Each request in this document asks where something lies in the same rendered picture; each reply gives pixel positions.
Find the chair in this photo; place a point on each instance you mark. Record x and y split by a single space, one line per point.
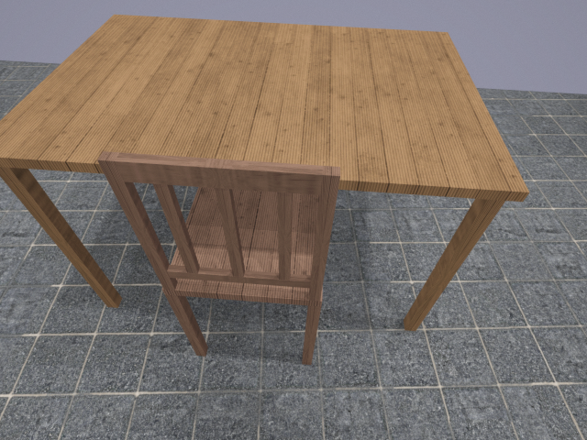
257 231

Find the table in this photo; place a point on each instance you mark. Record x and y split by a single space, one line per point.
395 109

